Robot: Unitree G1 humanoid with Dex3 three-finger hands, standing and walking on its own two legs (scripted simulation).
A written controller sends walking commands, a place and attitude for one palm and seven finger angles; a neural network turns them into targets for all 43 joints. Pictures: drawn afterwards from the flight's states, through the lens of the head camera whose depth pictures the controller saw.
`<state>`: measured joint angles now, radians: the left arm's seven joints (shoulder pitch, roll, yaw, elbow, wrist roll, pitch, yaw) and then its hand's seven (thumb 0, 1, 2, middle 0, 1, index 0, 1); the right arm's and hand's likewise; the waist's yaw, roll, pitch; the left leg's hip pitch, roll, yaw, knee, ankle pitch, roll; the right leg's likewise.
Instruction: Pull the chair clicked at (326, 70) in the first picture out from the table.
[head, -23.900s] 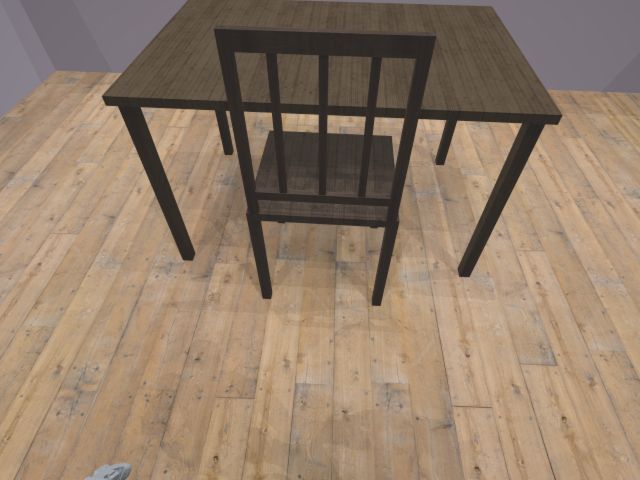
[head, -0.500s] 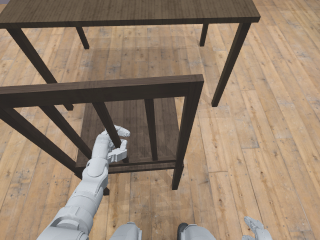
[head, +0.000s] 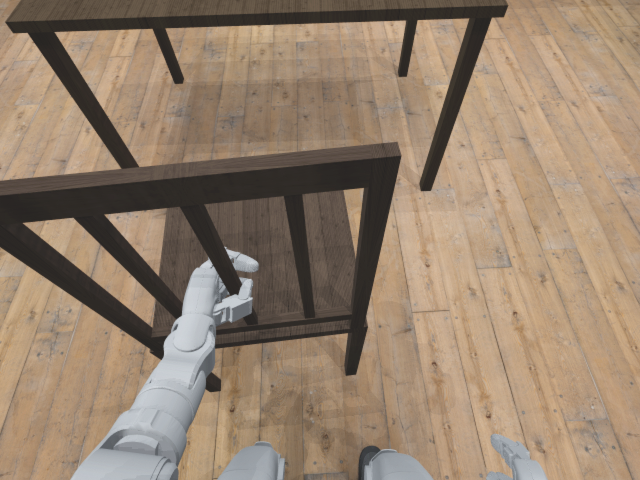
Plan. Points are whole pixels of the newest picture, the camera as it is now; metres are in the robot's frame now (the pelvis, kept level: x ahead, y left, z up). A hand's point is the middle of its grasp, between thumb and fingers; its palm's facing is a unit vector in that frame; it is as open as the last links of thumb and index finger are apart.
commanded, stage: step backward, pulling the chair out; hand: left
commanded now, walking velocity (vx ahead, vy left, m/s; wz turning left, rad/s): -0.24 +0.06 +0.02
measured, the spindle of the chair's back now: (229, 277) +0.38 +0.13 -0.04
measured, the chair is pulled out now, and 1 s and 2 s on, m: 0.56 0.69 0.69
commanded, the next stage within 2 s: stop walking, hand still on the chair in 0.14 s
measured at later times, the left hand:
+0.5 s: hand (236, 381) +0.24 +0.11 -0.06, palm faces -0.05 -0.99 -0.16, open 5.1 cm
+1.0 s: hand (232, 390) +0.23 +0.12 -0.06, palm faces -0.18 -0.97 -0.15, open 5.2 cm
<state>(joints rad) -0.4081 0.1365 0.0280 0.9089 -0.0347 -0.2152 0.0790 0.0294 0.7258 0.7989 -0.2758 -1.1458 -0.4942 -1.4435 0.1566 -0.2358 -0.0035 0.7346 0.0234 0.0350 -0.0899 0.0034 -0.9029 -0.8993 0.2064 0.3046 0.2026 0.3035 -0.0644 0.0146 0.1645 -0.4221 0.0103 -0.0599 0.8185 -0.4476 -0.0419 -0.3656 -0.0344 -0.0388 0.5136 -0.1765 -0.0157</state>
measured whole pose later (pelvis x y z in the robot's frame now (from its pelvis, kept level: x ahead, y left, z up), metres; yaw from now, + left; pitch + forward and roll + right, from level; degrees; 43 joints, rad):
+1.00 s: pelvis -0.05 +0.04 +0.00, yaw -3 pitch -2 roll +0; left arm -0.15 0.09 -0.14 0.77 -0.01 -0.12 0.07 0.03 0.70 0.83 -0.23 -1.26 -0.49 -1.44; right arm 0.21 -0.18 0.03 0.70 0.02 0.02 -0.09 0.00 -0.90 -0.90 0.20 0.30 0.20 0.30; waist -0.02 0.01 0.04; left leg -0.18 0.03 0.07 0.47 -0.25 -0.01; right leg -0.23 -0.06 0.02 0.47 -0.22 0.05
